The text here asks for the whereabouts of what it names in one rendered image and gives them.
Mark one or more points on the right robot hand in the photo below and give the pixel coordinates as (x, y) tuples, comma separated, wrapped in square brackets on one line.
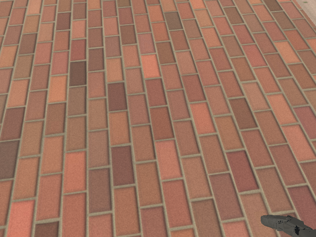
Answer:
[(288, 224)]

